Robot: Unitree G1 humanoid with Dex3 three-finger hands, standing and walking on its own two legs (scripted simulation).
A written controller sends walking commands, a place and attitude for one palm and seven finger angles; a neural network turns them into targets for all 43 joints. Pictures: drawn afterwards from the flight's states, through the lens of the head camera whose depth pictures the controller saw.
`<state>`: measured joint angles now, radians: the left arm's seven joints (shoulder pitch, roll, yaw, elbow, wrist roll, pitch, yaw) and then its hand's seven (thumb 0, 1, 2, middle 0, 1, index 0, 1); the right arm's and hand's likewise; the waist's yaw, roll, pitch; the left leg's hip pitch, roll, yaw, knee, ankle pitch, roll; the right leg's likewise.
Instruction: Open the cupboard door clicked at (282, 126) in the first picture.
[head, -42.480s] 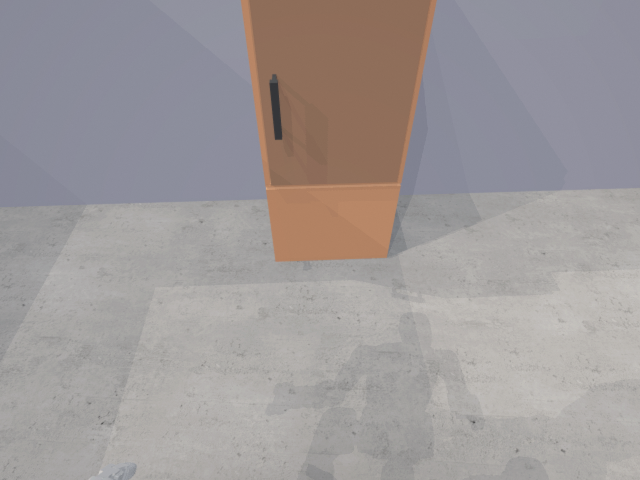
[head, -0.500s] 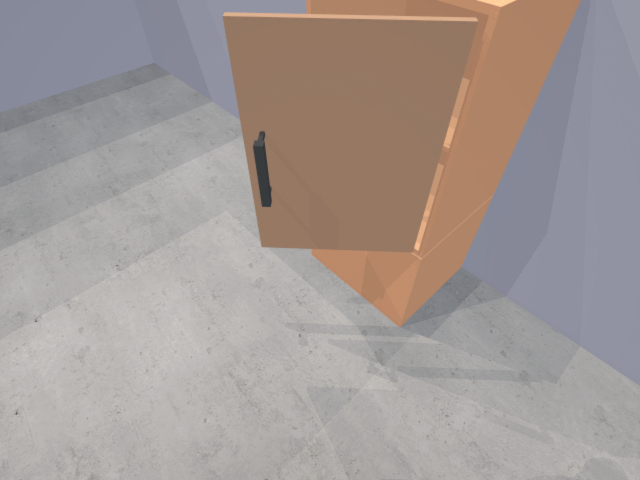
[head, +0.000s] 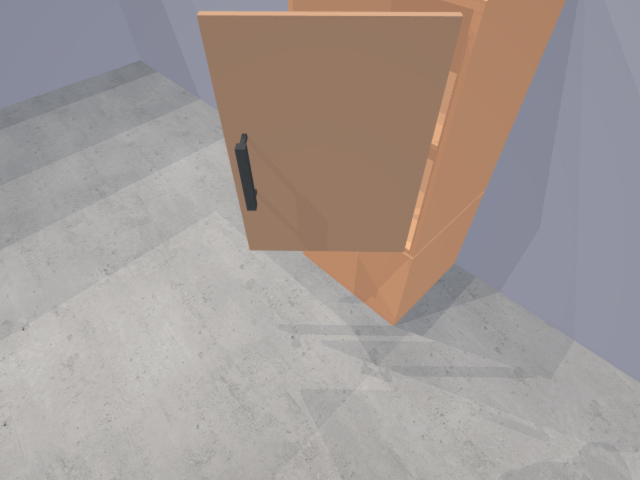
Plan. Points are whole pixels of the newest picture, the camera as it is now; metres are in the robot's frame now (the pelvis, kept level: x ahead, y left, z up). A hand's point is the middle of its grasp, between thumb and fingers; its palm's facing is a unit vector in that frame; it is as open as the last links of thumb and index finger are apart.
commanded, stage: look again from close up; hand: left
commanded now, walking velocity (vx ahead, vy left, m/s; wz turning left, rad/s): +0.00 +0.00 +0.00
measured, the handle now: (248, 173) +0.70 +0.20 -0.06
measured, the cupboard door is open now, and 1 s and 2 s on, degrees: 44 44 44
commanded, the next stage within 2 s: shuffle to correct the standing spot in 0.36 s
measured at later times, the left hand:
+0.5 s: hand out of the picture +0.00 +0.16 -0.17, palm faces +0.04 -0.98 -0.18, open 7.4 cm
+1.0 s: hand out of the picture +0.09 +0.21 -0.18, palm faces +0.05 -0.99 -0.13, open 7.4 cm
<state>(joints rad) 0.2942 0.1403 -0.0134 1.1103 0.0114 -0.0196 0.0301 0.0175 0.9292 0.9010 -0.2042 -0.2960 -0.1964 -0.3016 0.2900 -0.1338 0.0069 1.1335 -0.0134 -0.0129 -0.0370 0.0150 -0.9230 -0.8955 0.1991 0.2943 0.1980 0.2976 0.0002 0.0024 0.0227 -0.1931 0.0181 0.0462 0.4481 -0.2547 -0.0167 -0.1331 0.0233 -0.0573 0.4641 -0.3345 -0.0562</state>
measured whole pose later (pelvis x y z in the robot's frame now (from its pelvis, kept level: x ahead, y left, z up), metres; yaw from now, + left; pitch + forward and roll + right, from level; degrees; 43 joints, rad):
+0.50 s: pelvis +0.01 +0.00 +0.00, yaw +0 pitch +0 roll +1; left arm 0.31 0.13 -0.02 1.11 0.01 -0.02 0.03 0.01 0.91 0.90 -0.20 -0.30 -0.20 -0.30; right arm 0.25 -0.16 0.01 1.14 -0.01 -0.01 -0.05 0.01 -0.93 -0.90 0.20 0.29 0.20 0.30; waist 0.01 0.00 0.02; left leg -0.15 0.02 0.04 0.42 -0.26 -0.02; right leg -0.08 0.03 -0.06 0.41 -0.33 -0.05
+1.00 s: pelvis +0.09 +0.04 +0.00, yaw +1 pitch +0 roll -1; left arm 0.28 0.16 0.04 1.07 0.03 0.00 0.00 0.01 0.92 0.90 -0.20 -0.30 -0.19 -0.30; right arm 0.41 -0.07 0.01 1.12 -0.02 -0.07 -0.03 0.00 -0.91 -0.90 0.20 0.29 0.20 0.30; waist 0.00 -0.04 0.06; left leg -0.10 0.00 0.12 0.39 -0.30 0.06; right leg -0.55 -0.07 -0.03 1.16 -0.30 -0.02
